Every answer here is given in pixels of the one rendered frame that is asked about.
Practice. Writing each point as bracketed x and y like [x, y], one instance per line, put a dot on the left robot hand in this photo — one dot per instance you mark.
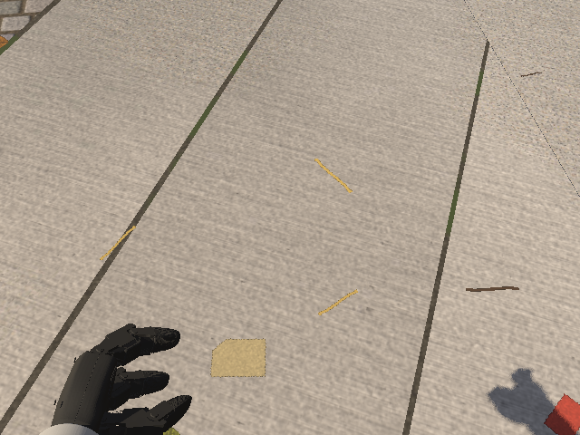
[95, 385]

